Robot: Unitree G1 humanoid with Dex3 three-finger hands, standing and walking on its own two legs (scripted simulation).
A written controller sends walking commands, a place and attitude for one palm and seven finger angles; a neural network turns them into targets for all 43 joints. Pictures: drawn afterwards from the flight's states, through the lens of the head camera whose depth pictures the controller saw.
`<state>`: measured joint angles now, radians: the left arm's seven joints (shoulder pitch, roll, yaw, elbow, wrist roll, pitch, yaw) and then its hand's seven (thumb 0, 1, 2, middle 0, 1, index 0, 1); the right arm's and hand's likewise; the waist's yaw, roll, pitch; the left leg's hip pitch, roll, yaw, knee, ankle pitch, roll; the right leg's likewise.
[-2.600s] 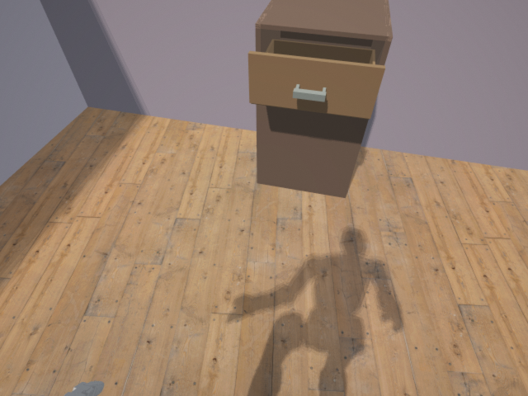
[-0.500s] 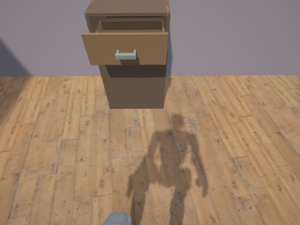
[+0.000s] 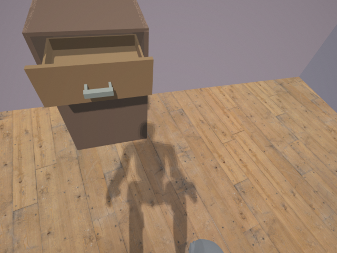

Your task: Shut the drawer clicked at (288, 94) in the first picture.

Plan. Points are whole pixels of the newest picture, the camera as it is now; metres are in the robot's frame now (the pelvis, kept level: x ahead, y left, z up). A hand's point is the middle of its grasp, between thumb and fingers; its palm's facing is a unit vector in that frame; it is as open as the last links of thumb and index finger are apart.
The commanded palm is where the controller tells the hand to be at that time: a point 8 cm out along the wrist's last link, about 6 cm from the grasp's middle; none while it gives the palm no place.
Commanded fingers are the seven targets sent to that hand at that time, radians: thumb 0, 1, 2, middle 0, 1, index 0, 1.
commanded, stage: walk to a spot facing it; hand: left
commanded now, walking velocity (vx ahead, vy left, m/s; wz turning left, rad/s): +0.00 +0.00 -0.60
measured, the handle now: (98, 89) +0.64 +0.32 -0.06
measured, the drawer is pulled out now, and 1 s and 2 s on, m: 0.20 0.20 0.20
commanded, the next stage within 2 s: turn to face it in 0.12 s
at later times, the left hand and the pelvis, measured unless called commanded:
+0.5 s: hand (133, 220) +0.22 +0.11 -0.16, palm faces -0.15 -0.98 -0.16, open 7.4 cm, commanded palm none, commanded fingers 0.00 0.90 0.90 -0.20 -0.30 -0.20 -0.30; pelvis +0.07 -0.02 -0.01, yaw -5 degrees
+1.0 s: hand out of the picture +0.09 +0.22 -0.16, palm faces +0.22 -0.94 -0.28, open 7.4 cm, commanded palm none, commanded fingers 0.00 0.90 0.90 -0.20 -0.30 -0.20 -0.30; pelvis +0.06 -0.01 +0.00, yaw +9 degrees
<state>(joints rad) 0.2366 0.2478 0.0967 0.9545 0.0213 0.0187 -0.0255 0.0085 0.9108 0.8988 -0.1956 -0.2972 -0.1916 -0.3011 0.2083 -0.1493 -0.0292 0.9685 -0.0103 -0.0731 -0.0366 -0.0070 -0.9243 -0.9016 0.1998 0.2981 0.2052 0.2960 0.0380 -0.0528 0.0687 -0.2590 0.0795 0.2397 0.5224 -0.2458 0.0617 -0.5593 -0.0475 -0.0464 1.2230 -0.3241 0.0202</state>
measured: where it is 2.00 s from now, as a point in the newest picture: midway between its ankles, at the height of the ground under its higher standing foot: outside the picture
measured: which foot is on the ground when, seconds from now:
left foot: down 0.00-0.32, up 0.34-0.62, down 0.64-1.00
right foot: up 0.00-0.30, down 0.32-0.64, up 0.66-1.00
